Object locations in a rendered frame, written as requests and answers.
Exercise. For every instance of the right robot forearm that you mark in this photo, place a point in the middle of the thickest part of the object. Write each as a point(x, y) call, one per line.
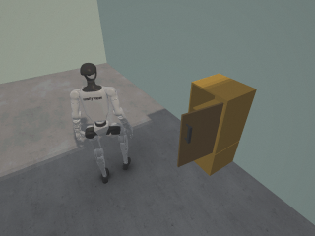
point(124, 120)

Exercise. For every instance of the robot right upper arm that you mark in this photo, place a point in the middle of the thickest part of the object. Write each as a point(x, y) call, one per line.
point(112, 92)

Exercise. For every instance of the cupboard door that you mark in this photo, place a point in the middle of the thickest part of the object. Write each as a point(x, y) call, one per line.
point(205, 124)

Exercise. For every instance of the left robot forearm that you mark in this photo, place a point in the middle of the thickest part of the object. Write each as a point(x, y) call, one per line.
point(76, 124)

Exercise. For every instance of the left robot shin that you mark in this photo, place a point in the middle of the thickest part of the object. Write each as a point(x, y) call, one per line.
point(101, 163)

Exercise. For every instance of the robot right hand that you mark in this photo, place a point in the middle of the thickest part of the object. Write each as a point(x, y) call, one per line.
point(129, 131)

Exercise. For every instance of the robot left upper arm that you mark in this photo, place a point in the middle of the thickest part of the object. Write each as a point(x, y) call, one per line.
point(75, 103)

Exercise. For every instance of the robot left foot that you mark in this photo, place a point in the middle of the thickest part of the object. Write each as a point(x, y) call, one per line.
point(105, 178)

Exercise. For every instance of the handle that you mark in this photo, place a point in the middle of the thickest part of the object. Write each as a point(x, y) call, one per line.
point(189, 134)

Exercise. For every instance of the robot left hand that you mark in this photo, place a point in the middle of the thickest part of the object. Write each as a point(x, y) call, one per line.
point(79, 135)

